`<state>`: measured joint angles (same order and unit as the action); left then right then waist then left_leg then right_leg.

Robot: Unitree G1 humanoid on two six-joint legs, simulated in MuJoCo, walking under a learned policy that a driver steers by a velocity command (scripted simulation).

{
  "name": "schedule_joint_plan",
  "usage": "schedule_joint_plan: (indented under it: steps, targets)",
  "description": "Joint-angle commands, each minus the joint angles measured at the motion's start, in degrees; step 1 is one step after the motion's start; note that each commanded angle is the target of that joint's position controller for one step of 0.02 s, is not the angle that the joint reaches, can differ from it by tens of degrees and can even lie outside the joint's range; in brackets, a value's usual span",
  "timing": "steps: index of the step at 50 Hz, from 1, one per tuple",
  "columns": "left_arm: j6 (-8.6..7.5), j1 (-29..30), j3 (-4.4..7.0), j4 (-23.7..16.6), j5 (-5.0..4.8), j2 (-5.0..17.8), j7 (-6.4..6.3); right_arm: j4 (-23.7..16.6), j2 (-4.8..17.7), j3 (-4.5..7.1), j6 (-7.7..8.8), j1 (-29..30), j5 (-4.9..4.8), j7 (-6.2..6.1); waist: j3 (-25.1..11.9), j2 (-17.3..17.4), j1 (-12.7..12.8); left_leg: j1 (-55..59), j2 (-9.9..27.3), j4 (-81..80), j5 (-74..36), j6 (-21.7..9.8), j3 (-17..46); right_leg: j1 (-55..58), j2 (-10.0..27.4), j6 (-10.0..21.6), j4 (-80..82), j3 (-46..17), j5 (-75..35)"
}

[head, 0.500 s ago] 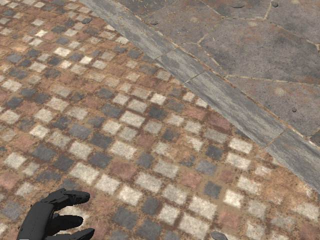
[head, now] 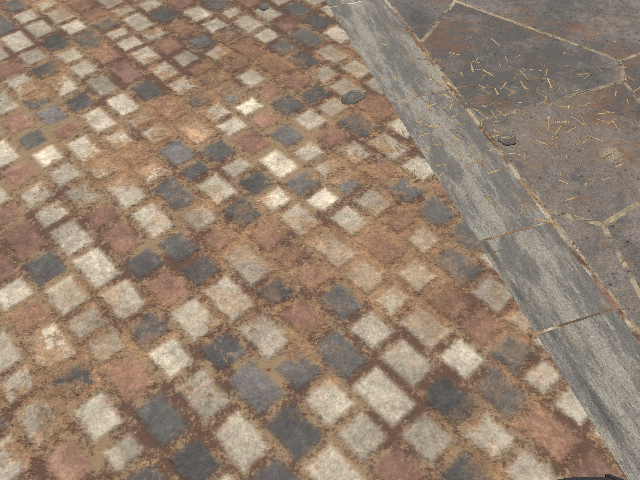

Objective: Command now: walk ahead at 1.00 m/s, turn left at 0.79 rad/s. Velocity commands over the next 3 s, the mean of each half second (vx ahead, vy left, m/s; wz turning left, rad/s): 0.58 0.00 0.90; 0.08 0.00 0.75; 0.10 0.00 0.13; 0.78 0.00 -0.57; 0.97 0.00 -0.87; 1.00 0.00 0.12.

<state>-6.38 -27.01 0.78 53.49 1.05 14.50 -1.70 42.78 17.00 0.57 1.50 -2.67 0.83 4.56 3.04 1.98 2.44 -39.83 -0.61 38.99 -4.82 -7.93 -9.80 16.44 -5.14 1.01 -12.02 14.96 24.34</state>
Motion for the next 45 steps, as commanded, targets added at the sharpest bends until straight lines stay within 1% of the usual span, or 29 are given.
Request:
schedule_joint_plan:
  steps: [1, 2, 3, 4, 5, 6, 7, 9, 11, 12, 13, 15, 18, 19, 20, 21, 22, 23, 24, 25, 27, 30, 33, 39, 41, 42, 43, 44, 45]
  targets:
    - [1.21, 11.0, 3.33, -7.3, 1.21, 14.6, -2.06, 5.3, 9.6, 3.44, -0.4, -29.0, 0.4, -1.01, -11.5, -8.4, -18.8, 39.5, -6.0, 1.3, 7.4, -5.0, 1.5, -19.3, 16.8, -2.4, -36.6, -2.6, -92.5]
    - [2.05, 14.3, 3.9, -7.7, 1.24, 14.7, -1.23, 7.6, 12.0, 5.27, -0.47, -37.1, -0.54, -2.35, -12.3, -2.5, -22.8, 48.5, -2.8, -4.2, 10.1, -8.9, 7.4, -28.7, 10.7, -1.9, -63.4, -1.9, -60.0]
    - [0.76, 15.3, 1.17, -10.7, 2.63, 4.5, 0.2, 8.1, 15.0, 6.07, -1.12, -32.3, -1.17, -3.36, -7.4, 12.7, -14.6, 55.6, 3.2, 2.0, -0.7, -11.5, 19.0, -52.6, 0.7, -2.2, -85.4, -6.0, 4.0]
    - [-0.47, 10.0, 0.29, -16.7, 0.6, 4.4, 0.43, 4.9, 19.4, 7.05, -1.48, -27.2, 0.16, -3.61, -19.1, 13.0, -8.9, 66.4, 13.3, -11.0, 15.6, -23.3, 46.9, -67.3, 0.9, -3.1, -92.7, -18.4, 6.4]
    - [-1.89, 13.6, -0.25, -17.3, 1.57, 7.1, 0.86, 2.4, 15.2, 6.79, -1.66, -23.8, 0.3, -4.27, -14.9, 1.5, -9.5, 60.1, 15.9, -24.4, 33.8, -21.3, 57.3, -70.1, 3.9, -1.3, -85.3, -22.2, 0.7]
    - [-2.31, 14.9, 0.07, -16.7, 1.32, 8.7, 1.21, 2.6, 11.1, 5.82, -1.49, -20.7, 0.5, -4.66, -4.5, -6.5, -5.8, 47.4, 15.0, -27.6, 30.2, -17.9, 53.4, -67.6, 6.7, -1.1, -77.5, -21.7, -3.8]
    - [-1.72, 15.5, 0.07, -16.6, 2.0, 8.4, 1.04, 2.8, 10.0, 5.36, -0.88, -18.3, 0.15, -4.67, 0.7, -9.4, -2.4, 36.9, 12.9, -26.7, 15.7, -16.1, 48.0, -62.9, 8.0, -2.2, -72.4, -21.0, -3.5]
    - [1.52, 14.2, -0.24, -16.5, 2.76, 7.7, 0.61, 2.2, 9.6, 4.78, 0.95, -16.3, -0.27, -4.64, 3.8, -11.2, 1.5, 21.8, 8.6, -24.7, -12.0, -14.1, 36.6, -52.5, 10.3, -5.0, -62.8, -19.5, -0.9]
    - [2.74, 17.4, -0.89, -18.9, 2.2, 5.8, 0.73, 1.7, 11.3, 5.19, 2.01, -14.8, -0.31, -4.15, 2.4, -8.6, 1.8, 14.1, 2.2, -23.2, -26.7, -11.2, 27.8, -43.9, 9.2, -6.0, -48.5, -15.9, -5.2]
    - [0.19, 24.8, 0.13, -21.3, -0.65, 6.0, 0.16, -1.6, 6.1, 4.26, 3.25, -11.5, -3.35, -4.84, 2.2, -8.0, -0.8, 11.5, -1.6, -22.0, -19.4, -8.2, 28.2, -42.4, 5.8, -6.6, -39.5, -18.1, -9.5]
    - [-0.54, 26.9, -0.45, -22.6, -0.71, 3.9, 0.0, -1.2, 8.5, 4.97, 2.98, -11.6, -4.14, -5.47, -0.7, -5.9, -1.5, 11.9, -4.1, -20.3, -16.2, -5.6, 26.2, -38.1, 3.1, -6.4, -29.7, -16.9, -16.3]
    - [-0.75, 28.7, 0.28, -23.7, -1.16, 3.8, -0.18, 0.5, 11.7, 6.34, 1.05, -17.0, -3.72, -6.53, -6.6, -2.5, -4.8, 17.3, -5.4, -16.9, -9.2, -0.6, 28.0, -31.9, -2.2, -6.5, -17.7, -16.1, -28.4]
    - [-0.31, 26.0, 2.34, -24.2, -2.32, 6.6, -0.18, -0.2, 7.8, 5.83, -0.83, -16.4, -3.38, -7.32, -8.7, 4.1, -2.7, 20.4, -6.9, -6.1, 0.6, 4.3, 31.5, -24.3, -1.6, -5.5, -10.1, -19.9, -36.7]
    - [-0.26, 19.8, 3.12, -22.7, -1.66, 7.5, -0.26, -1.8, 6.4, 5.56, -0.98, -13.9, -3.24, -7.42, -12.0, 4.9, 0.9, 20.3, -8.7, 2.3, 0.7, 6.8, 29.4, -17.2, 0.6, -4.4, -7.8, -20.3, -42.2]
    - [0.08, 10.6, 3.33, -20.5, -0.53, 8.4, -0.43, -3.6, 2.1, 4.31, -1.2, -14.4, -1.79, -7.24, -19.8, 1.5, 3.6, 15.2, -10.2, 18.1, 21.3, 9.2, 25.4, -3.6, 11.3, -0.1, -13.2, -27.3, -51.2]
    - [1.03, 8.6, 2.85, -21.3, 1.4, 10.1, -0.15, -5.1, -2.5, 2.73, -1.26, -22.0, -0.27, -7.03, -27.1, -11.4, 0.0, 5.7, -13.2, 33.7, 52.1, 10.5, 22.0, 6.5, 26.5, 7.1, -19.8, -44.2, -78.9]
    - [1.82, 9.7, 3.03, -21.3, 1.55, 10.0, 0.56, -4.9, 3.2, 3.53, -1.28, -32.5, -1.5, -5.97, -33.0, -17.5, -4.2, 4.1, -7.7, 46.3, 50.4, 12.0, 25.0, 6.7, 35.8, 14.7, -20.1, -55.5, -73.5]
    - [2.67, 17.4, 4.31, -21.7, -0.27, 12.0, 0.15, -6.0, 7.2, 4.26, -2.14, -30.3, -3.19, -5.36, -29.1, -17.4, -6.1, -2.3, -2.6, 52.6, 40.9, 13.1, 20.4, 2.5, 35.6, 18.0, -14.9, -57.7, -41.9]
    - [3.37, 21.4, 3.21, -23.5, -0.02, 6.5, -0.81, -6.3, 9.4, 5.13, -2.97, -22.2, -3.37, -5.92, -20.8, -9.6, -3.6, -4.3, 0.5, 49.2, 33.9, 13.3, 17.0, -7.4, 28.5, 15.1, -9.7, -49.2, -21.5]
    - [4.18, 24.3, 2.19, -24.2, 0.22, 4.9, -1.3, -7.4, 10.6, 5.83, -4.17, -17.4, -3.07, -6.58, -14.2, -5.6, -3.5, -1.9, 1.7, 47.2, 29.7, 13.6, 15.3, -17.9, 23.8, 12.0, -6.9, -41.7, -16.8]
    - [4.49, 26.4, 2.64, -22.2, 0.4, 6.0, -1.07, -9.6, 8.1, 5.53, -5.31, -14.6, -2.23, -6.94, -6.6, -4.4, -4.9, 4.3, 3.3, 39.0, 28.7, 13.1, 13.6, -31.3, 18.4, 10.0, -4.4, -30.2, -23.4]
    - [3.97, 23.1, 4.15, -18.4, 0.43, 8.2, -0.7, -11.8, 3.6, 4.39, -4.36, -12.5, -2.04, -6.8, -8.3, -7.8, -3.9, 5.2, 4.9, 28.8, 27.3, 12.6, 11.9, -28.8, 19.1, 12.4, -3.3, -23.7, -34.8]
    - [4.45, 24.3, 5.01, -17.5, -0.07, 9.7, -0.61, -12.3, 5.2, 4.72, -4.57, -10.9, -2.1, -6.05, -11.1, -7.2, -3.8, 7.9, 7.0, 22.0, 22.4, 11.9, 12.3, -26.8, 22.5, 13.5, -2.6, -21.2, -31.8]
    - [5.24, 23.2, 6.32, -15.3, -1.51, 12.8, 0.86, -13.8, 6.4, 5.14, -5.6, -5.8, -1.82, -4.45, -8.4, -8.9, -2.4, 17.9, 4.6, 5.4, 23.0, 8.7, 7.9, -28.3, 22.7, 10.9, -3.9, -14.4, -23.4]
    - [5.52, 22.9, 6.22, -14.5, -2.73, 12.8, 1.24, -12.9, 5.9, 5.36, -5.49, -7.8, -1.55, -4.08, -8.8, -8.2, -4.0, 23.7, 2.1, -6.4, 19.2, 6.6, 6.0, -27.5, 22.0, 8.5, -8.7, -12.7, -23.0]
    - [5.67, 20.7, 5.74, -13.4, -3.01, 11.2, 1.38, -11.9, 7.2, 5.94, -5.36, -10.1, -1.33, -4.27, -9.2, -6.6, -4.3, 29.9, 1.0, -12.1, 15.1, 4.9, 6.8, -30.5, 20.2, 5.5, -13.2, -10.7, -21.1]
    - [5.81, 18.0, 4.89, -12.7, -1.79, 8.2, 1.78, -11.6, 11.4, 7.1, -5.11, -12.6, -1.35, -4.95, -9.3, 3.3, -3.6, 38.4, 8.7, -17.2, 0.6, 1.3, 18.3, -39.4, 15.1, 0.2, -25.0, -5.7, -10.5]
    - [5.63, 19.8, 4.09, -16.3, 0.4, 7.0, 1.68, -13.0, 17.3, 7.92, -4.95, -11.5, -0.02, -5.57, -9.5, 18.1, -3.2, 41.0, 23.6, -18.3, -8.6, -10.6, 37.8, -55.4, 7.0, -4.8, -38.9, -4.8, 12.1]
    - [5.64, 24.5, 5.32, -16.2, -0.17, 10.4, 1.2, -13.3, 13.7, 7.1, -3.72, -12.1, 1.32, -5.46, -11.9, 9.8, -7.5, 37.2, 23.4, -18.6, -11.1, -13.5, 35.9, -55.2, 7.5, -5.1, -50.3, -13.9, 13.1]
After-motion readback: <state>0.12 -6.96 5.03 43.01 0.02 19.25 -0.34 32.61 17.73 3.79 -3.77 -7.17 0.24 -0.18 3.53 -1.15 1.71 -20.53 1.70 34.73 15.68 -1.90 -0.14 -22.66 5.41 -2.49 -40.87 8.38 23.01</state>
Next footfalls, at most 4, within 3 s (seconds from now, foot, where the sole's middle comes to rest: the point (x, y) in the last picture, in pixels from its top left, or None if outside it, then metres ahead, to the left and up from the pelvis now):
0.04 left None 0.24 0.02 -0.75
0.40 right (379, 404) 0.61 -0.05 -0.75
0.86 left None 0.40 0.12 -0.75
1.18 right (372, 414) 0.59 -0.04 -0.75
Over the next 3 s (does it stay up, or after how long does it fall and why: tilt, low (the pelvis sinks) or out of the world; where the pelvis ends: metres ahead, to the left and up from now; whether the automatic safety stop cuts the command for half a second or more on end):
stays up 1.47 0.51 0.01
